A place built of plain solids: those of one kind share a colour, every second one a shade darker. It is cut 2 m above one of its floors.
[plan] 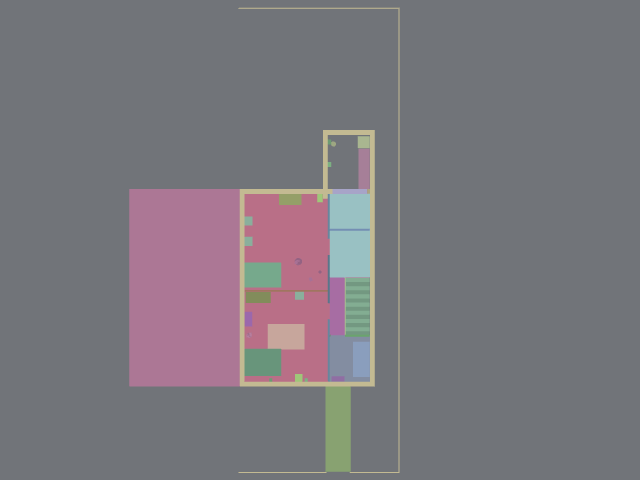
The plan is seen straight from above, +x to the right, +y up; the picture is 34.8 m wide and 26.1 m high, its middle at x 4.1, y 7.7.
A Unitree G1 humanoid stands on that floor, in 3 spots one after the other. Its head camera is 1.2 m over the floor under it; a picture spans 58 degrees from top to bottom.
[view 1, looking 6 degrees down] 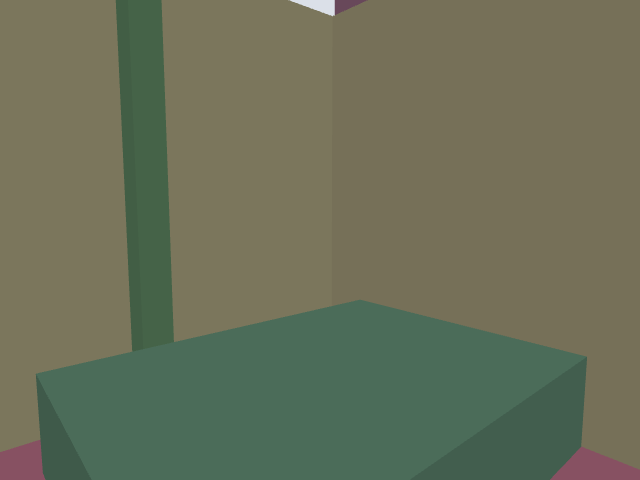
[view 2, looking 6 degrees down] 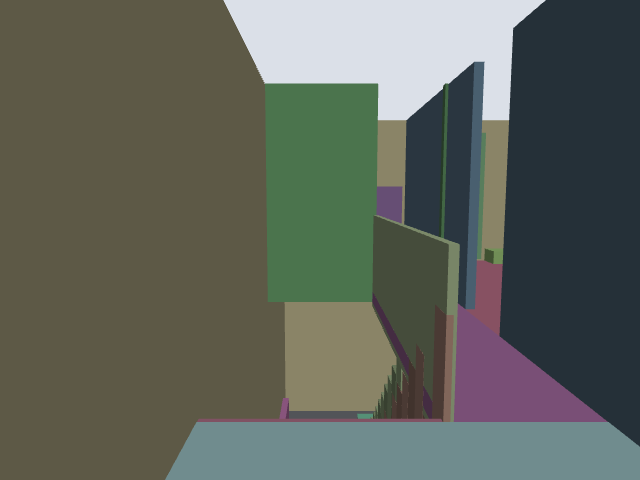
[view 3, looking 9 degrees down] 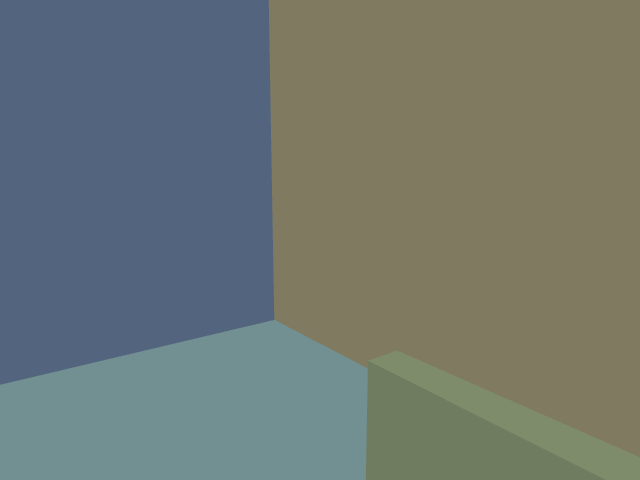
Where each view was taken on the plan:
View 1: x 2.25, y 2.45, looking -131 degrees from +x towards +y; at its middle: wall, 3.27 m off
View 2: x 6.16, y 7.85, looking -90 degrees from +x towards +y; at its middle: box_wall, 5.33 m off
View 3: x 5.07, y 5.27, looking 53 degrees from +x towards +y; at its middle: wall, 2.94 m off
